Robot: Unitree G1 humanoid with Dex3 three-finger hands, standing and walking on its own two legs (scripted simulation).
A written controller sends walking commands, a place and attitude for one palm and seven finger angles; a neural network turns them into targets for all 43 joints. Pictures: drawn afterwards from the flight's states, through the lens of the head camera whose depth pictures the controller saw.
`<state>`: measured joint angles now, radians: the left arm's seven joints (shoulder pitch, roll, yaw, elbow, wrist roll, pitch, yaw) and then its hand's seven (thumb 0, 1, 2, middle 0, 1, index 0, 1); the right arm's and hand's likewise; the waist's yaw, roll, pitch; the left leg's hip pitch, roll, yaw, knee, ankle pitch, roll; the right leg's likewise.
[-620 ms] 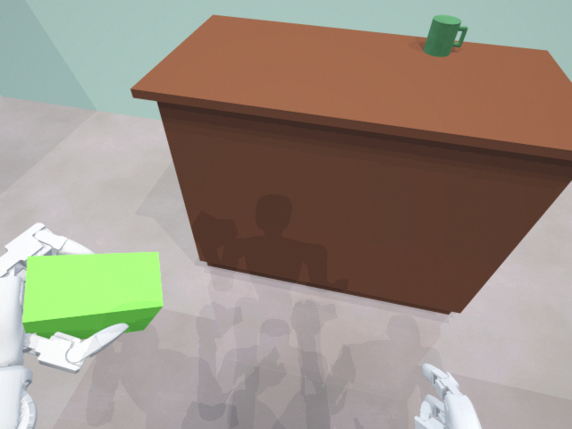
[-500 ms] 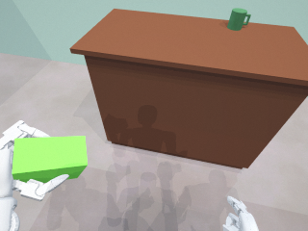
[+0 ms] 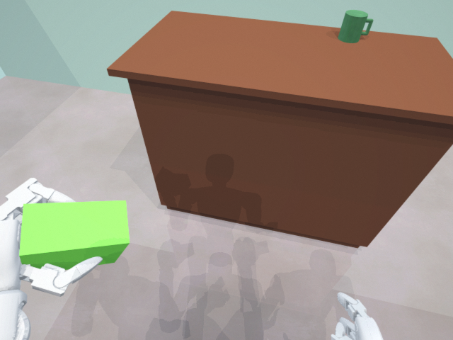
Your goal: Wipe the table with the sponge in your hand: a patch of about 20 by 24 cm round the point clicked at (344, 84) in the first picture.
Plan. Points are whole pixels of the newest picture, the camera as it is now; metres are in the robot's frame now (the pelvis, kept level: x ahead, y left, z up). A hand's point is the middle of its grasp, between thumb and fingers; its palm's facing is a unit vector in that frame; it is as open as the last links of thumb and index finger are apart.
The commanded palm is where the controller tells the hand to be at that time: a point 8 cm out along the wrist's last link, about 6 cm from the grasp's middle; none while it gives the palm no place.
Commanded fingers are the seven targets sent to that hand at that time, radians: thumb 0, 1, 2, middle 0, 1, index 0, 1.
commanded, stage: walk to a spot facing it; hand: left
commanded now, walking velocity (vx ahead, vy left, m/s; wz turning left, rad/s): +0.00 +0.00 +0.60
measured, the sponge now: (90, 236) +0.23 +0.21 +0.13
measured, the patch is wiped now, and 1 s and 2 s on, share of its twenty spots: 0.00 0.00 0.00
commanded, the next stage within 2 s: none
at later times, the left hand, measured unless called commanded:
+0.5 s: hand (5, 309) +0.13 +0.25 +0.16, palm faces +0.54 -0.72 -0.44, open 10.1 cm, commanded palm +0.06 +0.29 +0.18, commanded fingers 0.00 0.10 1.30 -1.20 -1.60 -1.20 -1.60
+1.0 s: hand out of the picture +0.03 +0.27 +0.17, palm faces +0.78 -0.47 -0.42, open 10.1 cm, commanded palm -0.02 +0.28 +0.18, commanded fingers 0.00 0.10 1.30 -1.20 -1.60 -1.20 -1.60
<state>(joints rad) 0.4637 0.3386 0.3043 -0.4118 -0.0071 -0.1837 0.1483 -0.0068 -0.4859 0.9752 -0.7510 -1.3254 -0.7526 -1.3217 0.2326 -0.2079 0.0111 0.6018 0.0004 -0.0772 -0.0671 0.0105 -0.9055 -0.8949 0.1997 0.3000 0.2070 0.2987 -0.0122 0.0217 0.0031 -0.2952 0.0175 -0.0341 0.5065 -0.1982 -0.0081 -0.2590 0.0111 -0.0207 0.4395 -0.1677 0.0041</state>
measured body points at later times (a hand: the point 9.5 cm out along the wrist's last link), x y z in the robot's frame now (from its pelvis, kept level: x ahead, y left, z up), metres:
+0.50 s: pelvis -0.03 -0.02 -0.01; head -0.01 -0.03 +0.44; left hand +0.09 +0.29 +0.18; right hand +0.18 -0.22 -0.10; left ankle -0.04 +0.10 -0.69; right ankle +0.02 -0.12 -0.74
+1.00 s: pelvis -0.02 -0.05 -0.01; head -0.02 -0.05 +0.44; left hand -0.01 +0.29 +0.19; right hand +0.21 -0.13 -0.11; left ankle -0.08 +0.11 -0.74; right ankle +0.05 -0.13 -0.73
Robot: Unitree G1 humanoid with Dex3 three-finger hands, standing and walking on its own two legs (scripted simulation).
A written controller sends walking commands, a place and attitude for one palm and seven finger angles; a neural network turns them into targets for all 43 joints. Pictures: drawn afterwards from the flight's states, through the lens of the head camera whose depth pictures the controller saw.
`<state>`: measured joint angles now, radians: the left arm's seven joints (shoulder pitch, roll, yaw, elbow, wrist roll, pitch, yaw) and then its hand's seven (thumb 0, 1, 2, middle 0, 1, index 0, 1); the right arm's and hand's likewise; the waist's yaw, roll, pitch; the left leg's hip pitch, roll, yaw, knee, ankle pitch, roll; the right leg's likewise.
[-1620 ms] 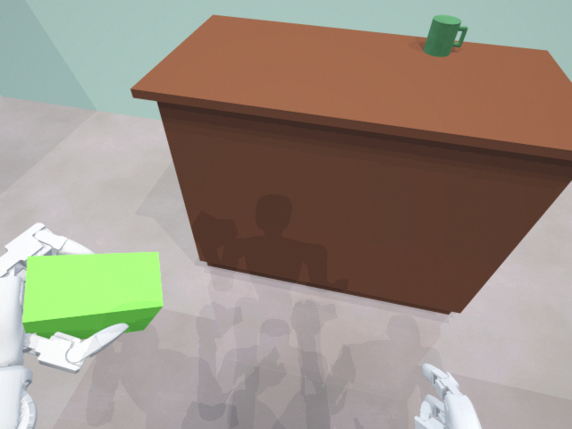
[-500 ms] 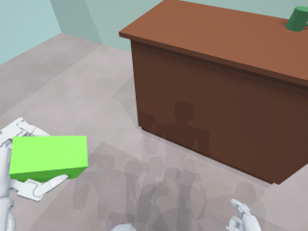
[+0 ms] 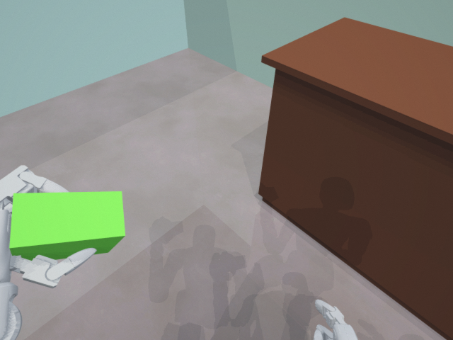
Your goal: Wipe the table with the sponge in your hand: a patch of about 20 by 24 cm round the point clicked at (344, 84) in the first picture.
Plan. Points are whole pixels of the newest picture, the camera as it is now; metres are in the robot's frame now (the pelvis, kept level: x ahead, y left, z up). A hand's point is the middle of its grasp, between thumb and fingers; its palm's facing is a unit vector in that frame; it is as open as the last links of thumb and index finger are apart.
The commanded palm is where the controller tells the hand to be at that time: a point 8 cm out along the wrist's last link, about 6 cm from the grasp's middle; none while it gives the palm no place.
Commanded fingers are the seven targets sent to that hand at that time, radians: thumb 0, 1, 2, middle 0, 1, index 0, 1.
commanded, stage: walk to a spot facing it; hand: left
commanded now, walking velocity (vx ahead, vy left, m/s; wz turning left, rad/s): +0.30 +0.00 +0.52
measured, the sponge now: (84, 226) +0.22 +0.22 +0.16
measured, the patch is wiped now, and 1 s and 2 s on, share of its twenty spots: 0.00 0.00 0.00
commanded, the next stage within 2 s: none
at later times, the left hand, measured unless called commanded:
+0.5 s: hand (41, 208) +0.23 +0.27 +0.18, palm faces +0.60 -0.69 -0.41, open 10.1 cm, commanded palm +0.16 +0.30 +0.18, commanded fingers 0.00 0.10 1.30 -1.20 -1.60 -1.20 -1.60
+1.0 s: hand (69, 206) +0.24 +0.24 +0.18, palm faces +0.73 -0.51 -0.47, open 10.1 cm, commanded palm +0.16 +0.26 +0.18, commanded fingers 0.00 0.10 1.30 -1.20 -1.60 -1.20 -1.60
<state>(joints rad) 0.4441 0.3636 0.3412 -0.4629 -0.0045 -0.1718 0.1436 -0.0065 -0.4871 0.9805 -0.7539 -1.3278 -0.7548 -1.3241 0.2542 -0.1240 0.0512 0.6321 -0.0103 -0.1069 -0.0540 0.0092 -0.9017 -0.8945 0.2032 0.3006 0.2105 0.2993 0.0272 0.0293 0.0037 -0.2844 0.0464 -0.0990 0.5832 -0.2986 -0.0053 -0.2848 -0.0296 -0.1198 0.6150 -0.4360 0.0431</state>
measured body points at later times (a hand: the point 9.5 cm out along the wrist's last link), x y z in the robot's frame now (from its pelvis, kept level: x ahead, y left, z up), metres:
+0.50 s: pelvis +0.07 -0.01 -0.02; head +0.10 +0.01 +0.43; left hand +0.20 +0.31 +0.20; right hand +0.30 -0.21 -0.09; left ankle +0.10 +0.13 -0.73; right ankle +0.04 -0.12 -0.68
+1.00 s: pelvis +0.17 -0.07 +0.01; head +0.21 -0.06 +0.45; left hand +0.20 +0.26 +0.20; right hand +0.45 -0.20 -0.09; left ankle +0.12 +0.06 -0.67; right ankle +0.22 -0.15 -0.73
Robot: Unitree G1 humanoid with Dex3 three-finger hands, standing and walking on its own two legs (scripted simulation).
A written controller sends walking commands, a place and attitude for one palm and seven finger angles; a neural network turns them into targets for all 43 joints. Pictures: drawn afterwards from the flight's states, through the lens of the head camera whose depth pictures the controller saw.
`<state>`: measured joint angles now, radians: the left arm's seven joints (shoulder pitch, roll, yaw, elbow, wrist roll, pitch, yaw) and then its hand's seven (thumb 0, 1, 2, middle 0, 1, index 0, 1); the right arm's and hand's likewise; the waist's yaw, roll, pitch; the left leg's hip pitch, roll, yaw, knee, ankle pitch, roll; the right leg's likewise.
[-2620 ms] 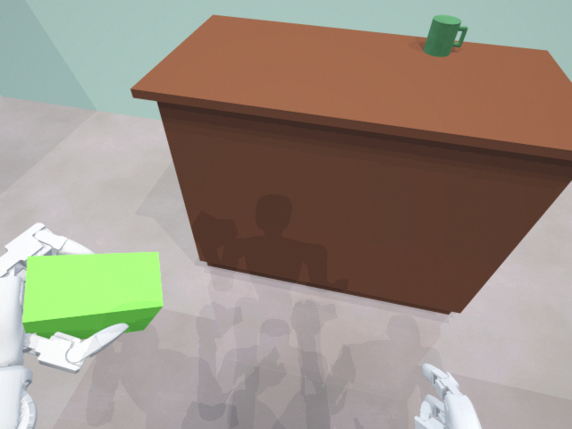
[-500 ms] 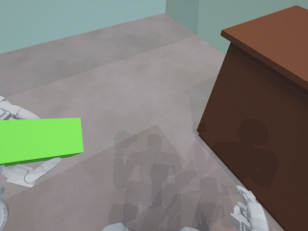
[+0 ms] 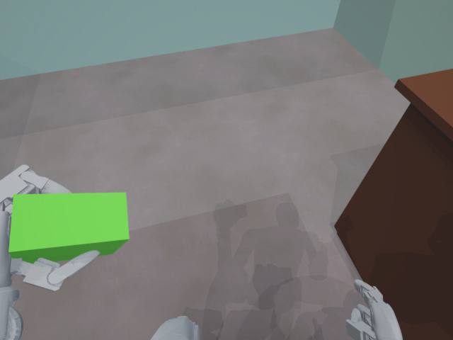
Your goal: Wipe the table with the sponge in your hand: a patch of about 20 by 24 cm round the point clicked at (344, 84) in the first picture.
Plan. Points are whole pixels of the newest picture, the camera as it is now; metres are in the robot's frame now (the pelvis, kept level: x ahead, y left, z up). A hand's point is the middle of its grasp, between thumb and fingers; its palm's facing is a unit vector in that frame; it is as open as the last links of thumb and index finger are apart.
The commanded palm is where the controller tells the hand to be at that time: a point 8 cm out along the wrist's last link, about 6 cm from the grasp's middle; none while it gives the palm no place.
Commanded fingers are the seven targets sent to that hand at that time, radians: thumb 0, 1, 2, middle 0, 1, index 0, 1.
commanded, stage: walk to a spot facing it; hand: left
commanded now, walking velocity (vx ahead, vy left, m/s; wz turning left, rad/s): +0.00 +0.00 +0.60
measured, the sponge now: (87, 228) +0.23 +0.19 +0.15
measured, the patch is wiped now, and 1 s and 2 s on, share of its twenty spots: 0.00 0.00 0.00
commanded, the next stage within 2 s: none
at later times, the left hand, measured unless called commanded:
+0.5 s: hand out of the picture +0.12 +0.24 +0.17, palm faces +0.62 -0.63 -0.48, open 10.1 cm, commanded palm +0.06 +0.26 +0.18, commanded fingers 0.00 0.10 1.30 -1.20 -1.60 -1.20 -1.60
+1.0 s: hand out of the picture -0.04 +0.24 +0.18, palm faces +0.78 -0.48 -0.41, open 10.1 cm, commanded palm -0.11 +0.24 +0.18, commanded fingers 0.00 0.10 1.30 -1.20 -1.60 -1.20 -1.60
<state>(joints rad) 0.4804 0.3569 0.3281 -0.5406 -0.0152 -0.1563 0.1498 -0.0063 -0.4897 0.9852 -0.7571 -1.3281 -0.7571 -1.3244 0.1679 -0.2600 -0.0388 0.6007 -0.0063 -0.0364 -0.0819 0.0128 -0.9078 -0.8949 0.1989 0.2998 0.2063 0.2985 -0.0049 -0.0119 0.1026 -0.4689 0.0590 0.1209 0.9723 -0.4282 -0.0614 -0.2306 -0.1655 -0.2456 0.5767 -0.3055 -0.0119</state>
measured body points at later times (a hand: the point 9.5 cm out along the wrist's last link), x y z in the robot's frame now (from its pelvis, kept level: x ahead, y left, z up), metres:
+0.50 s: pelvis -0.02 -0.06 -0.01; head +0.01 -0.07 +0.44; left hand +0.08 +0.26 +0.20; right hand +0.20 -0.19 -0.12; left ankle +0.03 +0.11 -0.73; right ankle +0.03 -0.16 -0.74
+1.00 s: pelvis -0.08 -0.08 +0.00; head -0.08 -0.05 +0.45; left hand -0.08 +0.26 +0.21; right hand +0.18 -0.18 -0.08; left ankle -0.15 +0.03 -0.74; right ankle +0.01 -0.18 -0.66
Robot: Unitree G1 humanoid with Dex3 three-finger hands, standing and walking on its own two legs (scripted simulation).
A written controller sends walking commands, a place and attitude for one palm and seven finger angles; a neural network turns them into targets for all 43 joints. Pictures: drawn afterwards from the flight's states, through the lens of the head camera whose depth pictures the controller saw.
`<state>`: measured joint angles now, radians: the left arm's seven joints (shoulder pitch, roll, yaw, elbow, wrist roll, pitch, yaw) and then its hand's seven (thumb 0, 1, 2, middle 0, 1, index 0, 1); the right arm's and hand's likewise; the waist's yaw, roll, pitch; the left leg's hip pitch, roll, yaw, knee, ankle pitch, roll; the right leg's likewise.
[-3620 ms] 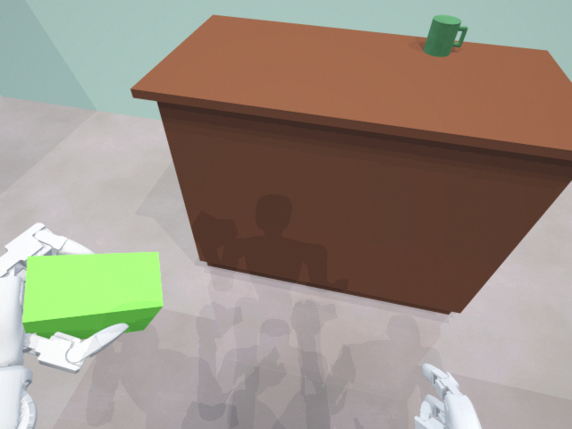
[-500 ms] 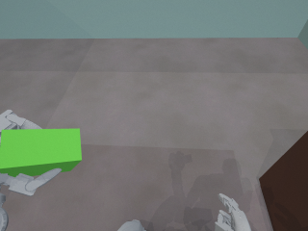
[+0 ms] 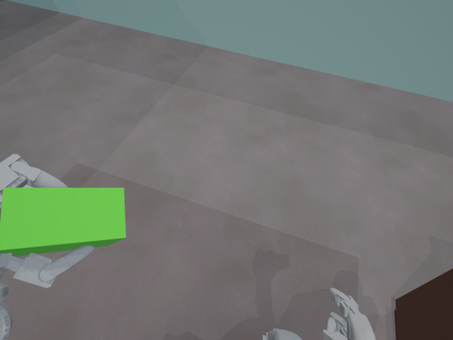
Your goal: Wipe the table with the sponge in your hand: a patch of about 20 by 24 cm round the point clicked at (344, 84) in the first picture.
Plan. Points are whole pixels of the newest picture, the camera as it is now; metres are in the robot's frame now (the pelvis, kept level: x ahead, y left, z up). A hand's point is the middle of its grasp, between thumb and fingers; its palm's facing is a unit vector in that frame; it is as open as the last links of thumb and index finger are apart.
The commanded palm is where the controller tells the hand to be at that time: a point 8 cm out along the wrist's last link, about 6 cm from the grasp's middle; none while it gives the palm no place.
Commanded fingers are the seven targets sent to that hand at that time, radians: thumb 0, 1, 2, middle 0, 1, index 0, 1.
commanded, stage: walk to a spot facing it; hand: left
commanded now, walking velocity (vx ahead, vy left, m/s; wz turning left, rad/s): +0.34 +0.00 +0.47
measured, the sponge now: (81, 221) +0.23 +0.20 +0.17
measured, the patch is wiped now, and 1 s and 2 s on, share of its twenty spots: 0.00 0.00 0.00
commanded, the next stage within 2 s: turn to face it in 1.18 s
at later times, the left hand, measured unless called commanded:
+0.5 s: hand (4, 264) +0.16 +0.26 +0.18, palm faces +0.59 -0.66 -0.47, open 10.1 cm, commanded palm +0.10 +0.29 +0.18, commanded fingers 0.00 0.10 1.30 -1.20 -1.60 -1.20 -1.60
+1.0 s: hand (20, 215) +0.23 +0.28 +0.16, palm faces +0.72 -0.53 -0.45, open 10.1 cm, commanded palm +0.16 +0.30 +0.18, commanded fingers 0.00 0.10 1.30 -1.20 -1.60 -1.20 -1.60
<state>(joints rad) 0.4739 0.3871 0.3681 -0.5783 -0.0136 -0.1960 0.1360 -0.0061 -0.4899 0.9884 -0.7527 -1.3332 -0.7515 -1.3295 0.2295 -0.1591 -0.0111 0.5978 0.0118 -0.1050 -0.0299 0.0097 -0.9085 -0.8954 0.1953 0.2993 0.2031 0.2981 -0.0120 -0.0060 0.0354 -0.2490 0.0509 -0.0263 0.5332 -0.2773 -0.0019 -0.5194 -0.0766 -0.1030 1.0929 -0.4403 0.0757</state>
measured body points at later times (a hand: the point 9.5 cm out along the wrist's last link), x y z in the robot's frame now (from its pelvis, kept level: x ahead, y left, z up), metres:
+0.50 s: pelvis +0.02 -0.03 +0.00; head +0.06 -0.03 +0.45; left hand +0.13 +0.29 +0.20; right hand +0.25 -0.25 -0.09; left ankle +0.04 +0.13 -0.70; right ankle +0.02 -0.14 -0.74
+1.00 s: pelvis +0.13 -0.03 -0.02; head +0.17 -0.05 +0.43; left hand +0.19 +0.31 +0.19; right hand +0.37 -0.15 -0.14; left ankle +0.04 +0.09 -0.66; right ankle +0.21 -0.11 -0.74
